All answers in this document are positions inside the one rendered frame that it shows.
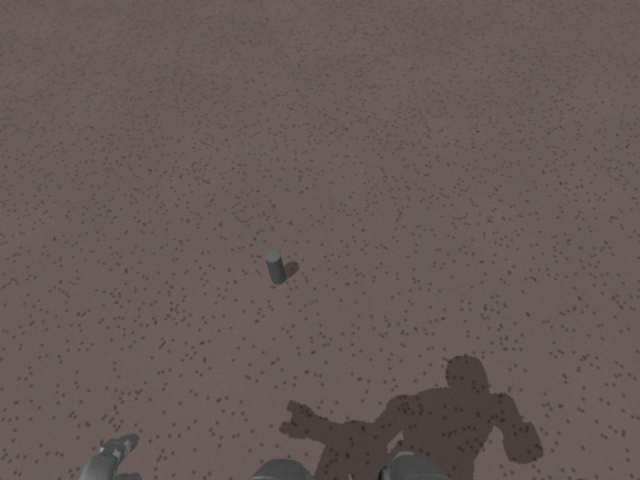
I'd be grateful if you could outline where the can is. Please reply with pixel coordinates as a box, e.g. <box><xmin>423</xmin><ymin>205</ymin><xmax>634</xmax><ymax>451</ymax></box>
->
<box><xmin>265</xmin><ymin>249</ymin><xmax>286</xmax><ymax>285</ymax></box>

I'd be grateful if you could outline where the left robot hand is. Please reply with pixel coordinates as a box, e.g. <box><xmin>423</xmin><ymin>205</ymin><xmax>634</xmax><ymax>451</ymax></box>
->
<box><xmin>78</xmin><ymin>434</ymin><xmax>142</xmax><ymax>480</ymax></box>

